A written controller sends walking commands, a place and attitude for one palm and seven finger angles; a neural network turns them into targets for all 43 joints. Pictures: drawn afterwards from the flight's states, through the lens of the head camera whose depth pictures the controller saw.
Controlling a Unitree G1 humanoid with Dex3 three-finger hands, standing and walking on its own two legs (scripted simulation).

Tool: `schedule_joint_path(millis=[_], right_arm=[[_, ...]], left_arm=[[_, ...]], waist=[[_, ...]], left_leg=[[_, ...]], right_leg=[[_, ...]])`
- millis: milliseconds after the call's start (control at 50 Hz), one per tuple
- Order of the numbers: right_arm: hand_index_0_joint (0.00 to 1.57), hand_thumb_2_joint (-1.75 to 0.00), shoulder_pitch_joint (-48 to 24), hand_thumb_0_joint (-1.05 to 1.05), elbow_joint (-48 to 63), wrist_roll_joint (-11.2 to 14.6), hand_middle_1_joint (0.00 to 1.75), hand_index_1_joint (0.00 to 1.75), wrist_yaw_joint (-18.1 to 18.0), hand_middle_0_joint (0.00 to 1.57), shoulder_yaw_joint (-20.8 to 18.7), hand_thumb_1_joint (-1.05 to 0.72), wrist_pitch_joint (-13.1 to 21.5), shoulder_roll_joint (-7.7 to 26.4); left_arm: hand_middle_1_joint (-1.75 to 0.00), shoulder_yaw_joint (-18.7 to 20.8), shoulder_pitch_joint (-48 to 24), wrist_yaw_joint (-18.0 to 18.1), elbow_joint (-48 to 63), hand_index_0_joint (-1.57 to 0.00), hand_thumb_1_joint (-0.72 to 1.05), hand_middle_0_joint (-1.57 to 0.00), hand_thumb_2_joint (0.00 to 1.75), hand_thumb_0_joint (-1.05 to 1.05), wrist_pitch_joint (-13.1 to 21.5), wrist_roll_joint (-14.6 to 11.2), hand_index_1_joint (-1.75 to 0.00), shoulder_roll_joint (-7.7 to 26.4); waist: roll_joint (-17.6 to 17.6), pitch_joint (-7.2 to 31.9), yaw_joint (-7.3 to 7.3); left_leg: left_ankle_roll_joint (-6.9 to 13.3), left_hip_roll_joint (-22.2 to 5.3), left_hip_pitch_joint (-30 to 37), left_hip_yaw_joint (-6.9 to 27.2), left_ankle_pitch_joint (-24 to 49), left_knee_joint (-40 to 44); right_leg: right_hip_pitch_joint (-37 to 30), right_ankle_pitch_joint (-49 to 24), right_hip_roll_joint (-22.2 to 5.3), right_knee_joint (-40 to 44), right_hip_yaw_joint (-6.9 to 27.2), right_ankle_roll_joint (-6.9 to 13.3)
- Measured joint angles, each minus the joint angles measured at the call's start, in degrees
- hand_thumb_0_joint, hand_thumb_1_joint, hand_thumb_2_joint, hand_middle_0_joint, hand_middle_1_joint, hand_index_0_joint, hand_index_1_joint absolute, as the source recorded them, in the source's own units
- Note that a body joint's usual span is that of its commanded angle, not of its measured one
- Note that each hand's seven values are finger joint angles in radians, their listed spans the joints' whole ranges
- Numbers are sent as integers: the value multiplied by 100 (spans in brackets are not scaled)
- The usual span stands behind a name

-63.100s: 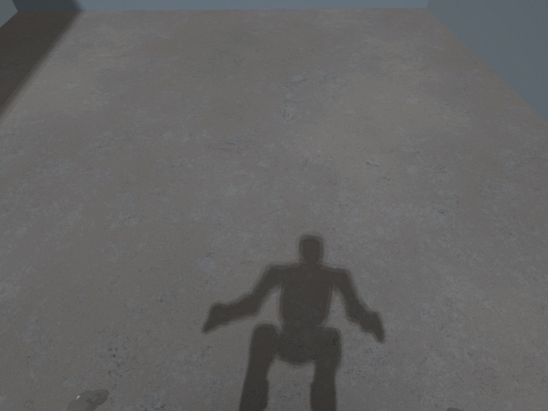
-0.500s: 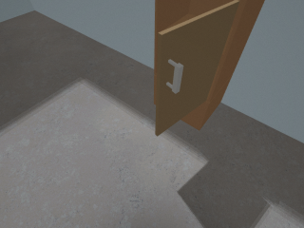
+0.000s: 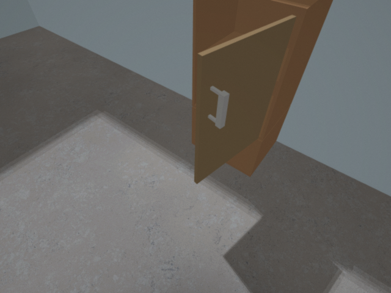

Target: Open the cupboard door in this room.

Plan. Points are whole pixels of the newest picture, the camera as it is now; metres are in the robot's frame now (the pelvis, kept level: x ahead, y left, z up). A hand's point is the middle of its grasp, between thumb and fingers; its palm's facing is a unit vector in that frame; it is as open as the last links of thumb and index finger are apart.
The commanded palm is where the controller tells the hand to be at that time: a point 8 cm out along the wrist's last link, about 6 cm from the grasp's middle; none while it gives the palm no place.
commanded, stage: look to check the result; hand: left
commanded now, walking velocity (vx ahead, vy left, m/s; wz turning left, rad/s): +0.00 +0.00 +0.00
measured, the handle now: (217, 107) +0.63 -0.03 +0.02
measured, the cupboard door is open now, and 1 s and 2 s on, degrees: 78 78 78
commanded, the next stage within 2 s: stand and wait in 0.52 s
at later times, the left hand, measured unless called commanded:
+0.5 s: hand out of the picture -0.03 +0.15 -0.18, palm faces +0.03 -0.99 -0.17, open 7.4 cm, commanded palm none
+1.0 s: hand out of the picture -0.01 +0.15 -0.18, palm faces +0.03 -0.98 -0.18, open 7.4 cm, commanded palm none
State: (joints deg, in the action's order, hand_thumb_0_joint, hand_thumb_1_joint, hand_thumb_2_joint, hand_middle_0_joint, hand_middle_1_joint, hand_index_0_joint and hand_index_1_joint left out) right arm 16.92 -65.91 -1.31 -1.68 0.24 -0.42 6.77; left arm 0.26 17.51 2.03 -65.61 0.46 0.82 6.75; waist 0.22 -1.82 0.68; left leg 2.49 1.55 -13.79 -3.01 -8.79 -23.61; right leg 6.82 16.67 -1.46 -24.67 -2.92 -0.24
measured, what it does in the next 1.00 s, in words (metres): stands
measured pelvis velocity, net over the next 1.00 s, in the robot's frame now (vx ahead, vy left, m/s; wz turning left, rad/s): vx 0.02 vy -0.01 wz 0.01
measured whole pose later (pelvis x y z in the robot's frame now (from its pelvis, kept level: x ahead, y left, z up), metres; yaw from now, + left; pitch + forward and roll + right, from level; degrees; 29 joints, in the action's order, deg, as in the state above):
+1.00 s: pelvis +0.02 -0.01 +0.00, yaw +0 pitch -1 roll +0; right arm 14.3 -66.8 -1.1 -1.8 0.5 -0.4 8.0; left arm -0.1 16.9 2.0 -66.1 0.8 0.6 8.1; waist 0.4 -3.3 0.3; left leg 1.6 1.1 -12.0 -2.2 -9.4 -22.4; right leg 4.0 16.6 -0.8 -21.7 -3.6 0.5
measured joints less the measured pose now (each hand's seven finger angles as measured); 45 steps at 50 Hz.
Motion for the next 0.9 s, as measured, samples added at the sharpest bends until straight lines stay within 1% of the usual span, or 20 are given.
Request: schedule_joint_path(millis=[180,360,600,900], right_arm=[[20,-90,-62,0,-24,12,30,30,0,20,15,-91,-10,15],[20,-90,-157,0,-47,17,30,30,-10,20,16,-91,-15,72],[20,-90,-224,0,-65,18,30,30,-14,20,18,-91,2,109],[20,-90,-249,0,-80,17,30,30,-12,20,31,-91,8,119]], left_arm=[[-30,4,104,9,-62,-20,91,-20,90,1,-10,-9,-29,62],[-30,-18,132,5,-100,-20,91,-20,90,1,-8,-8,-29,43],[-30,-38,31,-4,-80,-20,90,-20,90,1,21,-10,-29,34],[-30,-33,-75,-7,-42,-20,90,-20,90,1,29,-19,-29,113]], waist=[[-38,-94,-28],[-39,-122,-52],[15,-111,-47],[19,-137,-36]], left_leg=[[-12,-8,28,24,-17,7],[-25,-9,74,33,-25,39],[-55,-29,122,52,-41,75],[-85,-45,167,82,-55,106]], right_leg=[[-60,-5,13,63,-22,8],[-113,1,17,106,-29,15],[-185,-2,42,188,-44,41],[-262,-7,66,275,-71,64]])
